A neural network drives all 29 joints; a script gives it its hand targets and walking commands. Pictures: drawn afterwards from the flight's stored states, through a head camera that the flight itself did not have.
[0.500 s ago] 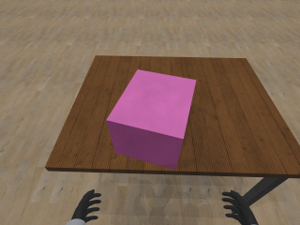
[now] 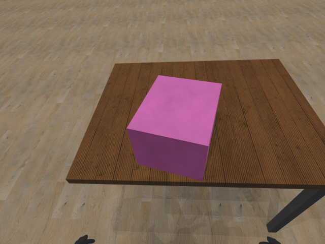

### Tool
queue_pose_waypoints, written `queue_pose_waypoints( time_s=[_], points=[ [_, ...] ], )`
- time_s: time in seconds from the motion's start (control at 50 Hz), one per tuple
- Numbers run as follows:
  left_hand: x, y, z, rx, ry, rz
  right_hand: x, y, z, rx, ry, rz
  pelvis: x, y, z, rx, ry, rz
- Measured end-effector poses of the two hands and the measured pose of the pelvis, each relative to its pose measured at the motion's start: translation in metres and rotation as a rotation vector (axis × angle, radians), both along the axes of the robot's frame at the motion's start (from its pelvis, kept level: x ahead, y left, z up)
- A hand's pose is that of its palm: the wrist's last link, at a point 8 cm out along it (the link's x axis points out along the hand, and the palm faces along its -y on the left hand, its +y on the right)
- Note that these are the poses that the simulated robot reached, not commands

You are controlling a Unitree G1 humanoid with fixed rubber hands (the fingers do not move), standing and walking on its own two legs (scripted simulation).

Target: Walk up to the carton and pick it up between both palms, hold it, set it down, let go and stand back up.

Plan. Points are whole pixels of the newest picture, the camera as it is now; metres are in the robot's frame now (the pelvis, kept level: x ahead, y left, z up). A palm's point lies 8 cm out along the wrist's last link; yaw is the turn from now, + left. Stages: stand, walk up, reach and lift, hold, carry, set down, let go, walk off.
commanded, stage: stand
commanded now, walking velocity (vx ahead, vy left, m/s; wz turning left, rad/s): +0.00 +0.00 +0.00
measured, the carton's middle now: (178, 124) +0.51 -0.01 -0.03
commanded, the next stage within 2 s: none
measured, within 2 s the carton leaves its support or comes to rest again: neither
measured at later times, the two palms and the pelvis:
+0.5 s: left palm out of the picture +0.03 +0.26 -0.11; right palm out of the picture +0.04 -0.25 -0.12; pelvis -0.03 +0.00 +0.00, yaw +0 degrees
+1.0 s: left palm out of the picture +0.04 +0.25 -0.11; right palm out of the picture +0.03 -0.26 -0.13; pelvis -0.02 -0.01 +0.00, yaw -1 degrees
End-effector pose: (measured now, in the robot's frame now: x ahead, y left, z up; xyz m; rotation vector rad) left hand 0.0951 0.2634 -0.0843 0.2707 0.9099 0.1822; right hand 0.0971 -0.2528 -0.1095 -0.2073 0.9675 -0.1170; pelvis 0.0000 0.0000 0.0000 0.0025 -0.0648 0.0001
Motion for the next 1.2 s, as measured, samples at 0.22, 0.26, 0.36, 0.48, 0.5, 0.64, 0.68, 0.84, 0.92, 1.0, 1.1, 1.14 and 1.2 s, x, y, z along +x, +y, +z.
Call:
queue_pose_waypoints(
  time_s=[0.22, 0.26, 0.36, 0.48, 0.5, 0.64, 0.68, 0.84, 0.92, 1.0, 1.1, 1.14, 1.2],
  points=[
    [-0.027, -0.006, -0.012, -0.03, 0.04, -0.01, -0.026, 0.004, -0.002, -0.006, 0.028, 0.002, -0.016, 0.004, -0.001, 0.007, -0.009, 0.0],
    [-0.032, -0.006, -0.015, -0.031, 0.052, -0.01, -0.032, 0.004, -0.002, -0.008, 0.038, 0.0, -0.019, 0.004, -0.002, 0.008, -0.009, 0.0],
    [-0.047, -0.004, -0.019, -0.026, 0.087, -0.007, -0.046, 0.004, -0.006, -0.009, 0.065, -0.007, -0.024, 0.005, -0.002, 0.01, -0.007, -0.002],
    [-0.062, 0.0, -0.021, -0.014, 0.126, 0.003, -0.058, 0.003, -0.011, -0.004, 0.092, -0.014, -0.028, 0.005, -0.003, 0.012, -0.004, -0.004],
    [-0.064, 0.0, -0.021, -0.012, 0.132, 0.005, -0.059, 0.003, -0.012, -0.003, 0.095, -0.015, -0.029, 0.005, -0.004, 0.013, -0.003, -0.005],
    [-0.073, 0.0, -0.022, -0.004, 0.161, 0.015, -0.063, 0.002, -0.016, 0.003, 0.111, -0.021, -0.029, 0.003, -0.004, 0.014, 0.002, -0.008],
    [-0.074, -0.001, -0.023, -0.004, 0.166, 0.017, -0.064, 0.001, -0.017, 0.003, 0.115, -0.023, -0.029, 0.002, -0.004, 0.014, 0.003, -0.008],
    [-0.069, -0.006, -0.025, -0.012, 0.176, 0.017, -0.067, -0.004, -0.018, -0.001, 0.136, -0.034, -0.025, -0.002, -0.004, 0.014, 0.009, -0.011],
    [-0.064, -0.01, -0.027, -0.017, 0.177, 0.015, -0.068, -0.006, -0.018, -0.005, 0.148, -0.041, -0.022, -0.004, -0.004, 0.013, 0.012, -0.012],
    [-0.06, -0.012, -0.028, -0.021, 0.179, 0.014, -0.068, -0.008, -0.018, -0.007, 0.158, -0.047, -0.019, -0.005, -0.004, 0.012, 0.013, -0.013],
    [-0.055, -0.015, -0.029, -0.024, 0.183, 0.014, -0.067, -0.009, -0.018, -0.008, 0.167, -0.052, -0.015, -0.007, -0.003, 0.011, 0.015, -0.014],
    [-0.053, -0.016, -0.029, -0.024, 0.186, 0.015, -0.066, -0.009, -0.018, -0.008, 0.17, -0.053, -0.013, -0.008, -0.003, 0.01, 0.016, -0.014],
    [-0.052, -0.017, -0.029, -0.024, 0.192, 0.017, -0.065, -0.01, -0.018, -0.007, 0.175, -0.055, -0.011, -0.009, -0.002, 0.01, 0.016, -0.015]
  ],
)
